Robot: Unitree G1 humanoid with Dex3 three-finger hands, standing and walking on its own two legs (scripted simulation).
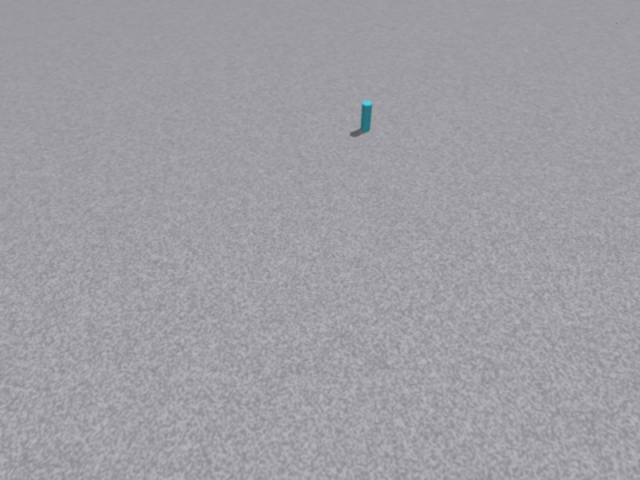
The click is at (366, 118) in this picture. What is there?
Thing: slim round
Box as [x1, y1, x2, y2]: [361, 101, 371, 131]
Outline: 370,101 362,102 361,130 363,131 369,130 371,111
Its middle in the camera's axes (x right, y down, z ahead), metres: +0.25 -0.69 +2.19
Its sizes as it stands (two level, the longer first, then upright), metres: 0.055 0.055 0.165
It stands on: the floor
